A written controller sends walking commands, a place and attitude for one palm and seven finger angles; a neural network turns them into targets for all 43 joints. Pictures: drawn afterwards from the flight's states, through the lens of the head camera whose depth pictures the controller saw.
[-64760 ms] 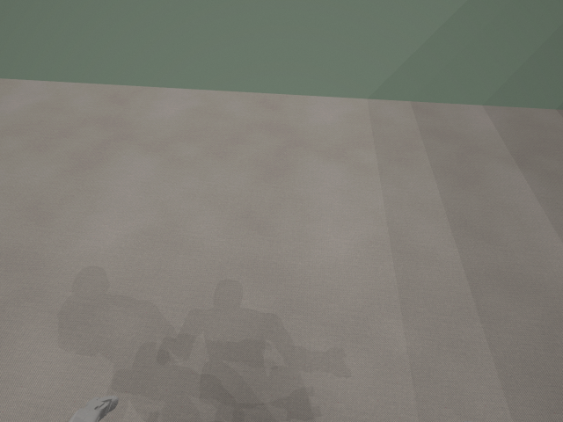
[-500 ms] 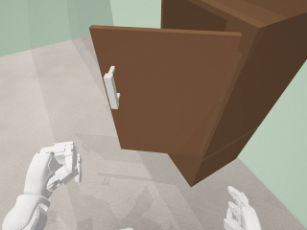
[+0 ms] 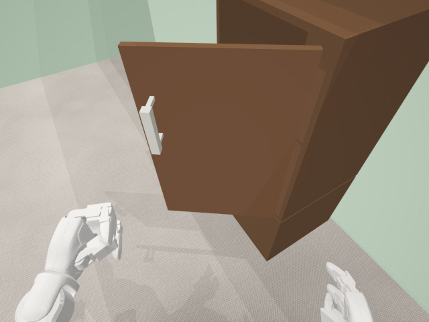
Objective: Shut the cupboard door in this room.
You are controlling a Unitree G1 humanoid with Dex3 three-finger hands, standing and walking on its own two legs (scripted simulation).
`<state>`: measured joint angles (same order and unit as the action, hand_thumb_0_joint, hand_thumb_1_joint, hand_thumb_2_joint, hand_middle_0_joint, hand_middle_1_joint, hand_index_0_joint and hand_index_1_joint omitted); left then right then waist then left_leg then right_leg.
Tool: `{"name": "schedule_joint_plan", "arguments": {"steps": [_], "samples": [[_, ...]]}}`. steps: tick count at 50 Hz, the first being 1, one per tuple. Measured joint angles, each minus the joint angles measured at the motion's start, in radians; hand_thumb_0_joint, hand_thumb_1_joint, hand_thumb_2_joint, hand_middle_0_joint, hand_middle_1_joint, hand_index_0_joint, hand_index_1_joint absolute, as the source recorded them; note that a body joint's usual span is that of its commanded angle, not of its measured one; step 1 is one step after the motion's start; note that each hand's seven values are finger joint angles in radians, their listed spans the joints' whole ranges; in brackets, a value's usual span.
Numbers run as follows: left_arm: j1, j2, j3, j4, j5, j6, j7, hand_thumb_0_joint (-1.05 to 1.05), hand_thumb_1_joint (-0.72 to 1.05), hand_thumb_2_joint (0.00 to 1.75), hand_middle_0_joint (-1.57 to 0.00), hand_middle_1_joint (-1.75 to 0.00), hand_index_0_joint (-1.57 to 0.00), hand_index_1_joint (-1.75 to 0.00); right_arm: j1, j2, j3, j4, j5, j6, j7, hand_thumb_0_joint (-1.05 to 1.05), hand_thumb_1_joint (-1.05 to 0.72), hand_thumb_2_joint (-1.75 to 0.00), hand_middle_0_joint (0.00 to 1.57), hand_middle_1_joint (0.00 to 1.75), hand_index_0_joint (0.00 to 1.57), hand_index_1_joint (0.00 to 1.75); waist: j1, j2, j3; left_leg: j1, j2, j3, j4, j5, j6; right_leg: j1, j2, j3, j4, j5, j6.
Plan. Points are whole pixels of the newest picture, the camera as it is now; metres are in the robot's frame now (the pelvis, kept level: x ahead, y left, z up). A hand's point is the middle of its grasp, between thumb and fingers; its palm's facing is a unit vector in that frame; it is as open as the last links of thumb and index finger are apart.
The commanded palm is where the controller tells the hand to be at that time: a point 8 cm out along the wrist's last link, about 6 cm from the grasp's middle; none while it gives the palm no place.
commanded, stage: bring the fist close to the handle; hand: left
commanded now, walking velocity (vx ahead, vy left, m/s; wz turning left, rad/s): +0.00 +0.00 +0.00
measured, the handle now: (154, 125) +0.50 +0.18 +0.09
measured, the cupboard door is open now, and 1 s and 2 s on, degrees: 54 54 49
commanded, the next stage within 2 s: push the door shut along its arc in 1.40 s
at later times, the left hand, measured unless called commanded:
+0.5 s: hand (144, 191) +0.32 +0.15 +0.09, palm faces -0.01 -1.00 -0.03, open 3.1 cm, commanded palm +0.30 +0.21 +0.09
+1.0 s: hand (162, 157) +0.40 +0.14 +0.10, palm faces -0.03 -1.00 -0.03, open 3.1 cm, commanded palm +0.37 +0.19 +0.09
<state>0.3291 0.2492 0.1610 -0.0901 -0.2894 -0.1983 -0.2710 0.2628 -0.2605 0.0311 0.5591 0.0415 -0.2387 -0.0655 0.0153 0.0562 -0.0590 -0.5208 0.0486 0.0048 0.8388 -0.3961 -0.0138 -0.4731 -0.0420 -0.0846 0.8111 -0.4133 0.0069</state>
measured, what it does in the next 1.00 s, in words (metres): stands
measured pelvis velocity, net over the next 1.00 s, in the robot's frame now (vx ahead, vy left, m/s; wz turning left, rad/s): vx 0.01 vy -0.01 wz -0.03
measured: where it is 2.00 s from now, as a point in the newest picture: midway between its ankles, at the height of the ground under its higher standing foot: outside the picture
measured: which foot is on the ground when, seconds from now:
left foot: down 0.00-1.00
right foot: down 0.00-1.00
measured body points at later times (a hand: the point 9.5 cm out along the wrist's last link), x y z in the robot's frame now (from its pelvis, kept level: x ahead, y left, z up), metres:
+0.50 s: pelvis +0.00 +0.00 +0.00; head +0.03 -0.01 +0.45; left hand +0.31 +0.21 +0.10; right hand +0.15 -0.24 -0.09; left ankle +0.02 +0.13 -0.70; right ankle +0.00 -0.12 -0.70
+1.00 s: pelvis +0.01 -0.01 +0.01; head +0.05 -0.02 +0.45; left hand +0.39 +0.19 +0.10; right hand +0.13 -0.26 -0.10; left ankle +0.02 +0.13 -0.70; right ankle +0.00 -0.12 -0.70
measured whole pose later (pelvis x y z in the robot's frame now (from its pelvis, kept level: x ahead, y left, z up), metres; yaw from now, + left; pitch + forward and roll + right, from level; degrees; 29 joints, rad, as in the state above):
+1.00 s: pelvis +0.01 -0.01 +0.01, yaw -1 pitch +7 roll +0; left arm -0.39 0.23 0.16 0.56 -0.18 -0.23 -0.12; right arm 0.26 -0.26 0.01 0.66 0.03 -0.12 -0.04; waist -0.03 0.03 -0.05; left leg -0.53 0.05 0.04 0.77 -0.37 -0.02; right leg -0.51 -0.04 -0.05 0.78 -0.39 0.00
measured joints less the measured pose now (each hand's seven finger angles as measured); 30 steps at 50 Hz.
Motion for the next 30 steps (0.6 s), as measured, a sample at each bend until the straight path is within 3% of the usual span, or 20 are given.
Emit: {"name": "schedule_joint_plan", "arguments": {"steps": [4, 11, 16, 20, 25, 30], "samples": [[-0.003, 0.001, -0.010, 0.020, 0.000, 0.022, 0.004, 0.01, 0.90, 0.90, -1.30, -1.50, -1.30, -1.50, -0.003, 0.008, 0.006, -0.003, -0.004, -0.003, -0.010, 0.01, -0.90, -0.90, 0.21, 0.30, 0.20, 0.30, 0.000, 0.001, 0.005, 0.006, -0.003, 0.006, -0.009, 0.006, 0.002, 0.002, -0.003, 0.005, -0.003, 0.004, 0.002], [-0.181, -0.014, 0.002, 0.096, 0.015, -0.033, 0.053, 0.01, 0.90, 0.90, -1.30, -1.50, -1.30, -1.50, -0.016, 0.010, 0.014, 0.038, -0.004, -0.020, -0.008, 0.01, -0.90, -0.90, 0.21, 0.30, 0.20, 0.30, 0.006, -0.010, 0.023, -0.015, -0.006, -0.006, 0.006, 0.008, 0.001, -0.012, -0.006, -0.005, 0.010, 0.003, 0.000], [-0.272, -0.020, -0.047, 0.164, 0.045, 0.024, 0.044, 0.01, 0.90, 0.90, -1.30, -1.50, -1.30, -1.50, -0.013, 0.005, 0.012, 0.041, -0.001, -0.010, -0.006, 0.01, -0.90, -0.90, 0.21, 0.30, 0.20, 0.30, -0.011, -0.003, 0.018, -0.014, -0.008, 0.004, -0.010, 0.014, 0.004, -0.018, -0.008, 0.004, -0.003, 0.011, 0.003], [-0.309, -0.033, -0.061, 0.211, 0.059, 0.060, 0.079, 0.01, 0.90, 0.90, -1.30, -1.50, -1.30, -1.50, -0.007, 0.007, 0.006, 0.039, -0.006, 0.005, -0.003, 0.01, -0.90, -0.90, 0.21, 0.30, 0.20, 0.30, -0.025, -0.007, 0.015, 0.002, -0.010, 0.024, -0.035, 0.019, 0.006, -0.017, -0.009, 0.024, -0.013, 0.015, 0.006], [-0.350, -0.046, -0.027, 0.248, 0.072, 0.024, 0.143, 0.01, 0.90, 0.90, -1.30, -1.50, -1.30, -1.50, 0.003, 0.014, -0.001, 0.052, -0.014, 0.023, 0.011, 0.01, -0.90, -0.90, 0.21, 0.30, 0.20, 0.30, -0.028, -0.024, 0.010, 0.019, -0.007, 0.038, -0.055, 0.020, 0.003, -0.013, -0.006, 0.037, -0.019, 0.013, 0.004], [-0.405, -0.032, -0.018, 0.305, 0.090, -0.005, 0.147, 0.01, 0.90, 0.90, -1.30, -1.50, -1.30, -1.50, 0.006, 0.008, -0.009, 0.065, -0.013, 0.043, 0.024, 0.01, -0.90, -0.90, 0.21, 0.30, 0.20, 0.30, -0.025, -0.024, 0.010, 0.020, -0.003, 0.033, -0.057, 0.016, -0.001, -0.008, -0.002, 0.033, -0.025, 0.010, 0.000]]}}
